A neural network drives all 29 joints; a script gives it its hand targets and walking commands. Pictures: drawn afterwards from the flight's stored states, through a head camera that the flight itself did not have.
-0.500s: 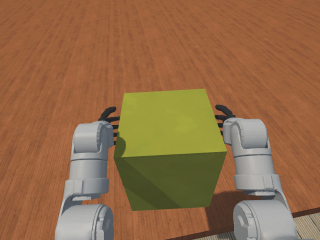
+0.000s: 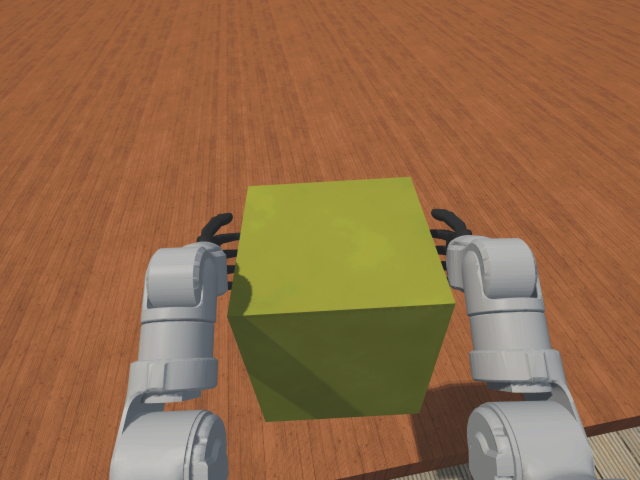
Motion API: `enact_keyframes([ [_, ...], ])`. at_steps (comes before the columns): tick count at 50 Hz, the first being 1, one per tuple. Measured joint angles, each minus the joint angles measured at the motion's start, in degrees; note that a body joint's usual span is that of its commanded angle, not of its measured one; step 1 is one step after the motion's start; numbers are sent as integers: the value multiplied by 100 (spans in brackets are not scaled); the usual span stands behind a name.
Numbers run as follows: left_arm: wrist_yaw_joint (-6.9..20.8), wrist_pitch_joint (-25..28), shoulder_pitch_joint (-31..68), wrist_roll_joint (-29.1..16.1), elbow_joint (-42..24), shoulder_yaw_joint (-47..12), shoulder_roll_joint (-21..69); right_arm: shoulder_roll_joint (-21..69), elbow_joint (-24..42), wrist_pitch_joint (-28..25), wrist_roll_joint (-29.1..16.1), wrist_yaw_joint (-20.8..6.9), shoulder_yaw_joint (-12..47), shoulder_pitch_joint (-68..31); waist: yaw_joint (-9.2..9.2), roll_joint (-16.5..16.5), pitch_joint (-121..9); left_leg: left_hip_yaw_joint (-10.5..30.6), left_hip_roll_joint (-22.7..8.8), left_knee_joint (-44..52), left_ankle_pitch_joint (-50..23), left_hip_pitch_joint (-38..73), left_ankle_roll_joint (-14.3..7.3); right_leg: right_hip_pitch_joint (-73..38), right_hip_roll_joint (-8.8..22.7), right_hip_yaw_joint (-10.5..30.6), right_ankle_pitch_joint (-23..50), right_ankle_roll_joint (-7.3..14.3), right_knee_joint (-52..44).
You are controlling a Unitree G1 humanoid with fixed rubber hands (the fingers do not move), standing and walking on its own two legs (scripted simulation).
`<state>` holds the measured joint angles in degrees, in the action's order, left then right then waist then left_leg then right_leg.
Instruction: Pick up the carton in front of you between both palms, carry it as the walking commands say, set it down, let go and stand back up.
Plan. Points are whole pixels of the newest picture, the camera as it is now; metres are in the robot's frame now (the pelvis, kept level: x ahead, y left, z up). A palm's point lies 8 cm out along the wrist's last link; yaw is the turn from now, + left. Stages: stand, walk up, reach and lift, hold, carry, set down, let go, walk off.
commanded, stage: carry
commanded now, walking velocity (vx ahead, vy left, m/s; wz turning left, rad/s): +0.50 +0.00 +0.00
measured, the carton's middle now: (336, 302) +0.34 +0.00 +0.06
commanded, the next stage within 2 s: none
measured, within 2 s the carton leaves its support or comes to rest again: neither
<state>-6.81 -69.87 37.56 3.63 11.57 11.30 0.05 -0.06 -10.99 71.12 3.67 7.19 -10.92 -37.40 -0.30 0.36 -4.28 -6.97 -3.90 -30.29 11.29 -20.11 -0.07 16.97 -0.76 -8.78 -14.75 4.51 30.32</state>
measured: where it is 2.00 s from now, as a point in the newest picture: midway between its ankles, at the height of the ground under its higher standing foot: (315, 280)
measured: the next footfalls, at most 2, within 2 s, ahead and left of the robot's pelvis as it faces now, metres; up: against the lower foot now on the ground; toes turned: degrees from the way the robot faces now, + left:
right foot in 0.48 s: +0.21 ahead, -0.11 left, +0.00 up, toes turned -5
left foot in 0.90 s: +0.53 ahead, +0.11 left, +0.12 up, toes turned +6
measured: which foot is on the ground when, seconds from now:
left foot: down 0.00-0.48, up 0.50-0.88, down 0.90-1.00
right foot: down 0.00-0.18, up 0.20-0.46, down 0.48-0.92, up 0.94-1.00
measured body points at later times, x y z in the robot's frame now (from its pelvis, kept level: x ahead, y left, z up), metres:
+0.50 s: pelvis +0.12 -0.02 -0.01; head +0.13 -0.03 +0.44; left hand +0.51 +0.14 +0.17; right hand +0.51 -0.16 +0.16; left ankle +0.04 +0.11 -0.72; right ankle +0.18 -0.10 -0.74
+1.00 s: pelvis +0.39 +0.04 +0.05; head +0.45 +0.03 +0.49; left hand +0.79 +0.16 +0.18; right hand +0.76 -0.14 +0.18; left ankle +0.49 +0.10 -0.62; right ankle +0.24 -0.10 -0.53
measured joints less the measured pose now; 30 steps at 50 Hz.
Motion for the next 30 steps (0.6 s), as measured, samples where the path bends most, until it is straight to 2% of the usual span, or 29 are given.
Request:
enact_keyframes([
  [4, -83, -146, 89, -50, -252, -86, -10, -95, 256, 134, -109, 16, 11, -62, -21, -68, -48, 27, 49, -558, 893, -156, -148, 5, 39, -10, -98, 33, 46],
  [7, -136, -318, 275, -109, -459, -104, -60, -177, 403, 273, -183, 23, -29, -273, -26, -115, -101, 9, 140, -454, 921, -23, -305, 37, 82, -8, -221, -2, 155],
  [9, -151, -441, 448, -158, -512, -62, -149, -179, 368, 347, -178, 30, -62, -502, 7, -211, -120, -42, 237, -209, 405, 110, -275, 98, 189, 37, -400, -75, 403],
  [11, -152, -549, 571, -218, -504, 32, -244, -133, 250, 406, -118, 36, -67, -712, 67, -227, -188, -62, 296, -311, 477, 98, -214, 289, 242, 150, -767, -145, 929],
  [14, -147, -665, 751, -240, -293, 214, -295, -71, 84, 504, -42, 48, -73, -842, 142, -75, -278, 0, 268, -274, 684, 145, -215, 828, 169, 332, -1415, -217, 1995],
  [16, -138, -706, 879, -200, -103, 310, -287, -67, 37, 562, -47, 60, -65, -832, 176, 1, -281, 50, 221, -115, 682, 264, -184, 1172, 172, 379, -1449, -252, 2384],
  [19, -125, -734, 1019, -172, 5, 364, -286, -72, 112, 649, -70, 121, -59, -839, 188, 66, -216, 88, 143, 108, 711, 498, -98, 1432, 236, 373, -1081, -277, 2141],
  [22, -120, -713, 1165, -162, 27, 379, -269, -114, 194, 710, -69, 138, -143, -954, 129, 131, -157, 124, 36, 6, 937, 624, 18, 1203, 228, 233, -460, -218, 1007],
  [24, -119, -647, 1349, -95, 136, 369, -209, -211, 197, 719, -107, 136, -262, -1071, 27, 118, -114, 142, -65, -732, 1319, 454, -1, 807, 176, 113, 146, -115, 231],
  [25, -118, -556, 1356, -42, 175, 358, -133, -268, 165, 673, -138, 134, -323, -1092, -59, 173, -68, 252, -98, -1450, 1466, 205, -23, 800, 119, 70, 273, -86, 342],
  [27, -117, -472, 1193, 47, 170, 329, 3, -272, 67, 622, -137, 129, -454, -1048, -167, 170, 24, 461, 67, -3288, 1561, -488, -136, 687, 86, 67, 63, -57, 442],
  [30, -130, -522, 871, 11, -120, 280, 64, -207, 89, 671, -69, 127, -490, -1014, -263, 126, 176, 412, 248, -5562, 1395, -1629, -318, 392, 94, 139, -80, -55, 165],
])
